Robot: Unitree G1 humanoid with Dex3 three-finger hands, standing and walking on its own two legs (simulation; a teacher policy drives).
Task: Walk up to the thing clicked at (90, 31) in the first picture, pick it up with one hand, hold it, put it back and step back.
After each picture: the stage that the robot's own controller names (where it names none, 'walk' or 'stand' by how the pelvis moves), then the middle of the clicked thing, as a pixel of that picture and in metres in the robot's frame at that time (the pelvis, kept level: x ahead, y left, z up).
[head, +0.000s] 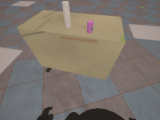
stand; (90, 27) +0.89 +0.05 +0.08
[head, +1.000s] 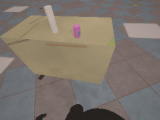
walk; (77, 31) +0.77 +0.20 +0.09
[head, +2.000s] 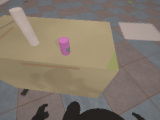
stand; (64, 46) +0.47 +0.22 +0.12
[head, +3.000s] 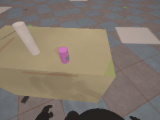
stand; (64, 55) +0.45 +0.22 +0.08
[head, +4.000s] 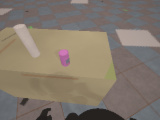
stand; (64, 58) +0.43 +0.21 +0.07
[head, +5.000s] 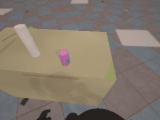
stand; (64, 58) +0.43 +0.21 +0.07
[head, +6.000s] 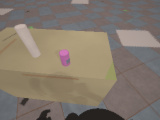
stand; (65, 58) +0.43 +0.21 +0.07
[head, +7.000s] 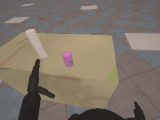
rise first; (68, 59) +0.43 +0.22 +0.08
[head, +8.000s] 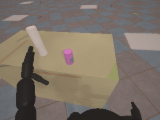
go down; (68, 57) +0.45 +0.21 +0.08
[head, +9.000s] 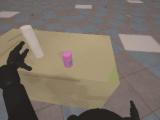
go down; (67, 59) +0.42 +0.20 +0.08
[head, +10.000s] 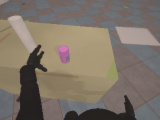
close in; (64, 54) +0.43 +0.20 +0.09
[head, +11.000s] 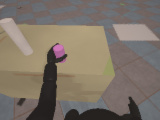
close; (60, 54) +0.44 +0.22 +0.11
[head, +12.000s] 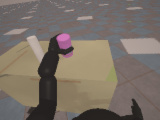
lift; (65, 46) +0.34 +0.16 +0.30
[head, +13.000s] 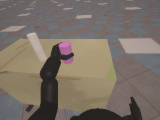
hold; (66, 53) +0.35 +0.17 +0.24
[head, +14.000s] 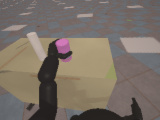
hold; (64, 51) +0.34 +0.17 +0.26
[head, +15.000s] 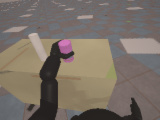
hold; (66, 51) +0.34 +0.16 +0.26
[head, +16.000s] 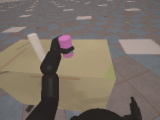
crouch; (66, 47) +0.36 +0.16 +0.28
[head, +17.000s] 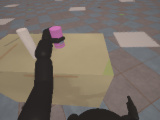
crouch; (57, 37) +0.44 +0.21 +0.27
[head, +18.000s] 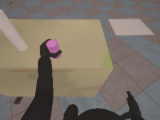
lower; (54, 49) +0.45 +0.23 +0.13
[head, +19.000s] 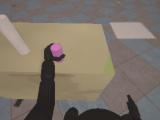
lower; (58, 53) +0.43 +0.22 +0.12
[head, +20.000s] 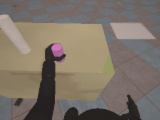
lower; (58, 53) +0.43 +0.22 +0.11
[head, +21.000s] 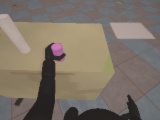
lower; (58, 53) +0.44 +0.22 +0.11
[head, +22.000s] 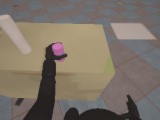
open; (59, 53) +0.44 +0.22 +0.11
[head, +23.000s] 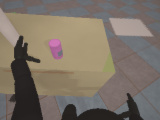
rise; (56, 49) +0.44 +0.21 +0.12
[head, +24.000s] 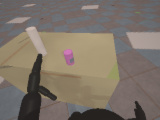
sink last; (69, 57) +0.44 +0.22 +0.09
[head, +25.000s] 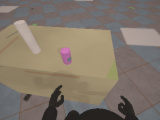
stand; (66, 56) +0.43 +0.21 +0.08
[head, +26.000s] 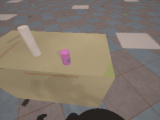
stand; (65, 57) +0.45 +0.22 +0.08
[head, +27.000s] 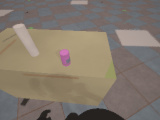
stand; (65, 58) +0.43 +0.21 +0.07
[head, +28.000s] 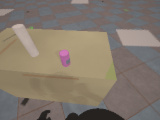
stand; (65, 58) +0.42 +0.21 +0.07
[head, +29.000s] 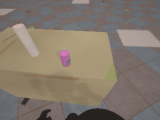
stand; (65, 58) +0.42 +0.21 +0.07
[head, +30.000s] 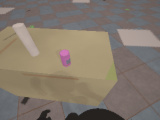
stand; (65, 58) +0.42 +0.21 +0.07
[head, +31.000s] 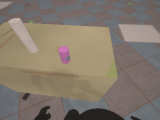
walk; (64, 55) +0.43 +0.21 +0.08
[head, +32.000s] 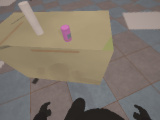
walk; (66, 33) +0.62 +0.25 +0.10
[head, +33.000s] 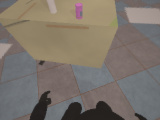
walk; (79, 11) +0.90 +0.18 +0.11
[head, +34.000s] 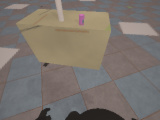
stand; (81, 19) +1.08 +0.18 +0.09
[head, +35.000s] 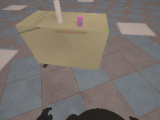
stand; (79, 21) +1.08 +0.19 +0.07
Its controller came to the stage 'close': yes
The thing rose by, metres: 0.22
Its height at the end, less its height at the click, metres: +0.00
